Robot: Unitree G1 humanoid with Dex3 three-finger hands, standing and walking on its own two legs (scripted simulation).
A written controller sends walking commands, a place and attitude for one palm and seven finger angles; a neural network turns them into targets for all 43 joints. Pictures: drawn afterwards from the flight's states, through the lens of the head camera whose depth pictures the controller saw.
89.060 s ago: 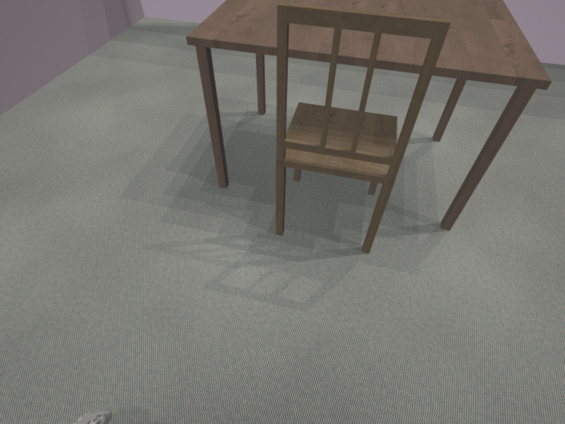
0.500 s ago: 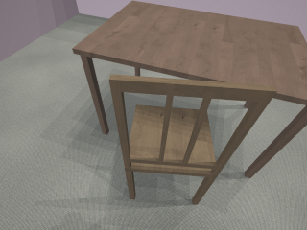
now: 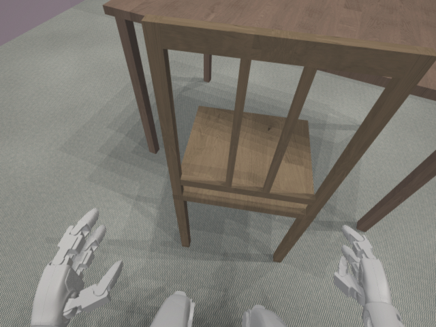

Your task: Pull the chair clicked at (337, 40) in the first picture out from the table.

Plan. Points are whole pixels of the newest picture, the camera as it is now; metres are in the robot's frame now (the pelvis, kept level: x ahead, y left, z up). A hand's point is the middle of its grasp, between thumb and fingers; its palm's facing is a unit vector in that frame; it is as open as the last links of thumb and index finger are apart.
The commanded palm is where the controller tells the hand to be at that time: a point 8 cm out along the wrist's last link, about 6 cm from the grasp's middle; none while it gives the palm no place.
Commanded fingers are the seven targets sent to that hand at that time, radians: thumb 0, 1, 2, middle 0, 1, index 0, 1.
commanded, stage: raise the hand toward the chair's back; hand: left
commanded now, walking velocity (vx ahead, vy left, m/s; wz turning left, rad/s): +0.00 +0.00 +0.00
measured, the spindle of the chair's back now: (235, 136) +0.49 +0.02 +0.05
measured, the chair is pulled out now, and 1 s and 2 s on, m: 0.12 0.12 0.12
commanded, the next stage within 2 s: aim the fingers beside a spindle in 1.60 s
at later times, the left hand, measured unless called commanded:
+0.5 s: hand (100, 244) +0.23 +0.22 +0.05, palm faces -0.03 -1.00 -0.05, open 14.2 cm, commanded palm +0.21 +0.27 +0.05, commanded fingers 0.00 -0.29 0.39 -0.08 -0.11 -0.08 -0.11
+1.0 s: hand (81, 229) +0.25 +0.25 +0.06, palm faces -0.02 -1.00 -0.06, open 16.9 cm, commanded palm +0.23 +0.30 +0.07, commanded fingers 0.00 -0.50 0.30 -0.06 -0.08 -0.06 -0.08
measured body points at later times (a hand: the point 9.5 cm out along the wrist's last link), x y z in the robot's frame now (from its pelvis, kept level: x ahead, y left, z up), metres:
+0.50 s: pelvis +0.01 +0.03 +0.01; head +0.09 +0.03 +0.45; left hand +0.23 +0.27 +0.05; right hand +0.17 -0.24 -0.07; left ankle +0.04 +0.14 -0.64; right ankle +0.02 -0.08 -0.64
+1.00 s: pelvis +0.01 +0.05 +0.02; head +0.08 +0.06 +0.46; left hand +0.24 +0.30 +0.07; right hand +0.20 -0.18 -0.05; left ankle +0.04 +0.14 -0.64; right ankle +0.02 -0.08 -0.64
